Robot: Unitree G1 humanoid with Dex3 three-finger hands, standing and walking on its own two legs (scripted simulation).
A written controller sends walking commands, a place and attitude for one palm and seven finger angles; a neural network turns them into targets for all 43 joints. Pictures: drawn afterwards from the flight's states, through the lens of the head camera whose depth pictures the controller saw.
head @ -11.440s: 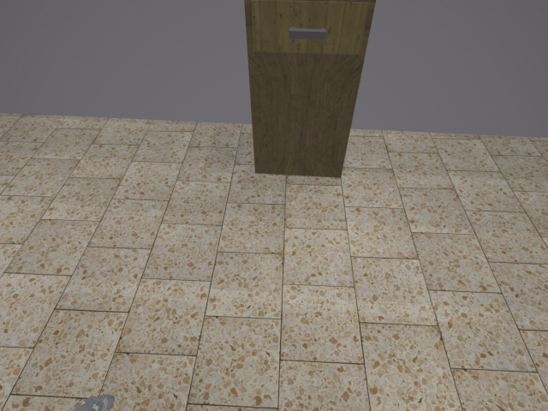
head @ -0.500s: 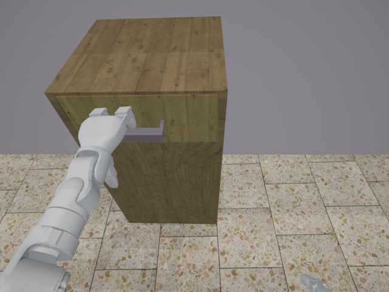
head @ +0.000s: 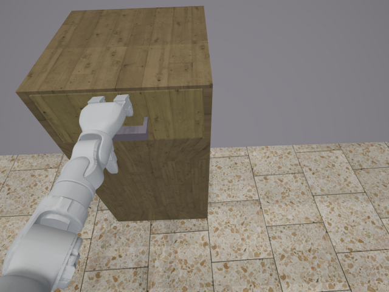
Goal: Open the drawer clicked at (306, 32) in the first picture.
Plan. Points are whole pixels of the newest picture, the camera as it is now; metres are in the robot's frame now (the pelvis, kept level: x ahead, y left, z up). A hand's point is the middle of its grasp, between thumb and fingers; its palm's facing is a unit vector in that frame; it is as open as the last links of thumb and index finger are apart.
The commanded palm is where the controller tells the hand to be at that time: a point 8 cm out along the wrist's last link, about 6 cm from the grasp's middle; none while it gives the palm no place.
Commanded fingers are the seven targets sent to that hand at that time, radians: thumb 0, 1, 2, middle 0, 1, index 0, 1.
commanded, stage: move the hooked fingers above the handle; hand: left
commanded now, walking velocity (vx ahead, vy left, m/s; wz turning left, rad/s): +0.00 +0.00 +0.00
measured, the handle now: (123, 127) +0.51 +0.20 +0.01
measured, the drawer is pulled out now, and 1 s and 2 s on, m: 0.00 0.00 0.00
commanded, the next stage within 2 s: lower the fingers behind the handle in 0.80 s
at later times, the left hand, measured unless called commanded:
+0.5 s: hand (114, 130) +0.46 +0.20 +0.06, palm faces -0.03 -0.05 -1.00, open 13.8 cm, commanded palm +0.44 +0.19 +0.13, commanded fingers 0.00 -0.50 0.30 -0.30 -1.20 -0.30 -1.20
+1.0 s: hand (116, 131) +0.46 +0.19 +0.06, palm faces -0.04 -0.05 -1.00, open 13.8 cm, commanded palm +0.44 +0.19 +0.13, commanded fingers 0.00 -0.50 0.30 -0.30 -1.20 -0.30 -1.20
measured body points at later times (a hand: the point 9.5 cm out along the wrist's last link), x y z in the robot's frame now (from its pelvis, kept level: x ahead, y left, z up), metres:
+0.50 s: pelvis +0.00 +0.01 +0.00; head +0.05 -0.01 +0.45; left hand +0.45 +0.20 +0.12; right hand +0.05 -0.26 -0.14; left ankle +0.01 +0.11 -0.72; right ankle -0.05 -0.10 -0.72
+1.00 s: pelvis +0.00 +0.01 +0.00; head +0.05 -0.01 +0.45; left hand +0.45 +0.19 +0.12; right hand +0.06 -0.26 -0.13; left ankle +0.01 +0.11 -0.72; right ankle -0.05 -0.10 -0.72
